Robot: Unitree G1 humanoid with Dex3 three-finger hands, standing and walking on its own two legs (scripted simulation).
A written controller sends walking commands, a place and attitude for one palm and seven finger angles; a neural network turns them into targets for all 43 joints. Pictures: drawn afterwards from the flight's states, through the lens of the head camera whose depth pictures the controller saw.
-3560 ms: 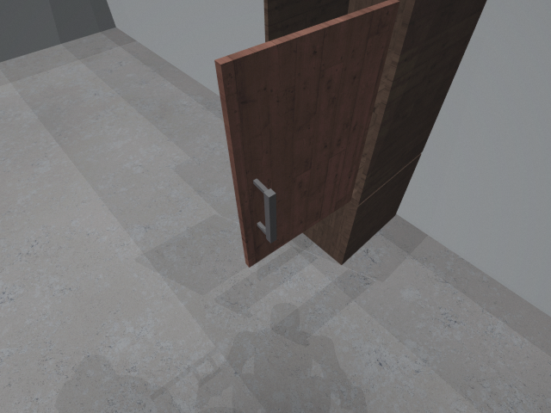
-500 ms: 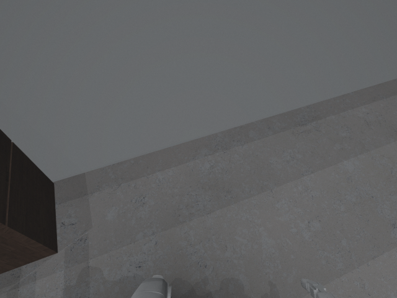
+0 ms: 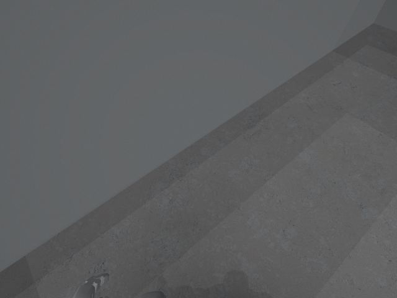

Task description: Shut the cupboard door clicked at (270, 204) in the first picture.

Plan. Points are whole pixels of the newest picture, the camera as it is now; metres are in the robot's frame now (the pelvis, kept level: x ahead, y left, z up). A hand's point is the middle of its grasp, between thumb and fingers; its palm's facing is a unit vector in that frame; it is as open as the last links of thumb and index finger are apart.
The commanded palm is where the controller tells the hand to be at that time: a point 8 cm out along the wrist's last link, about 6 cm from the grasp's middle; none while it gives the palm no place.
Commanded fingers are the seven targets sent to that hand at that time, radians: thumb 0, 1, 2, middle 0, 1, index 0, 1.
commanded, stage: walk to a spot facing it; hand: left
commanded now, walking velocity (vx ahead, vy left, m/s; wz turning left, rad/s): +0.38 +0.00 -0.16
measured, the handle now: out of the picture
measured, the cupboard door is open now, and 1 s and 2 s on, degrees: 85 85 85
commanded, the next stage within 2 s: turn to face it in 0.32 s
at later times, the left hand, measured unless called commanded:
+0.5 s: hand (141, 222) +0.32 +0.17 -0.15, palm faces -0.08 -0.98 -0.19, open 7.4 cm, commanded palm none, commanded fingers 0.00 0.90 0.90 -0.20 -0.30 -0.20 -0.30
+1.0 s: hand (152, 186) +0.43 +0.16 -0.17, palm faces +0.20 -0.95 -0.23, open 7.3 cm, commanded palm none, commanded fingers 0.00 0.90 0.90 -0.20 -0.30 -0.20 -0.30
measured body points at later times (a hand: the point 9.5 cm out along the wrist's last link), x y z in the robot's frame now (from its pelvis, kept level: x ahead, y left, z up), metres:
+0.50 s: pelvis +0.24 -0.01 +0.01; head +0.27 -0.02 +0.46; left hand +0.32 +0.22 -0.14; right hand +0.23 -0.25 -0.15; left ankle +0.24 +0.13 -0.73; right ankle +0.26 -0.14 -0.70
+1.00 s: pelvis +0.37 -0.06 +0.00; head +0.41 -0.04 +0.45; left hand +0.42 +0.21 -0.15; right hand +0.48 -0.29 -0.14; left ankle +0.37 +0.07 -0.73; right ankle +0.34 -0.19 -0.67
